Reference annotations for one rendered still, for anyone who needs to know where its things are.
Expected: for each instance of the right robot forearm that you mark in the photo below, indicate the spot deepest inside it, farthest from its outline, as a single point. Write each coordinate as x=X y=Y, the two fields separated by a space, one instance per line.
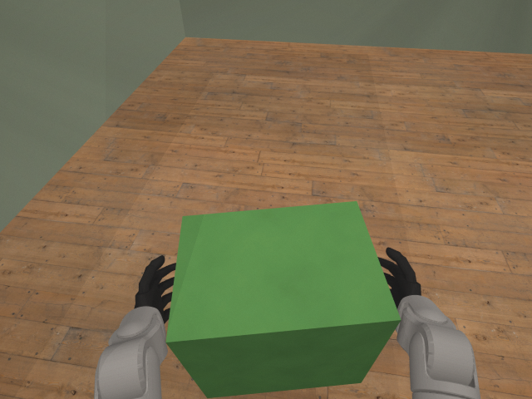
x=442 y=360

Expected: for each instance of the robot right hand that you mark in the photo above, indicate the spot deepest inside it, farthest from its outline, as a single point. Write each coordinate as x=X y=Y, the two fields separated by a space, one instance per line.
x=404 y=281

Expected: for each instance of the carton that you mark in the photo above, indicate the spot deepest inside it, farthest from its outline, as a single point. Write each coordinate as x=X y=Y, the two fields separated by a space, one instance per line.
x=272 y=300

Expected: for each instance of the robot left hand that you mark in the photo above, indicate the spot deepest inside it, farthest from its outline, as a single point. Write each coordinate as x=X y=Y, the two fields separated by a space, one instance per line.
x=150 y=288

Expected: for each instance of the left robot forearm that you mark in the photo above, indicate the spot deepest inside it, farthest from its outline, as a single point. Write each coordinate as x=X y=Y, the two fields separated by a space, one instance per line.
x=129 y=368

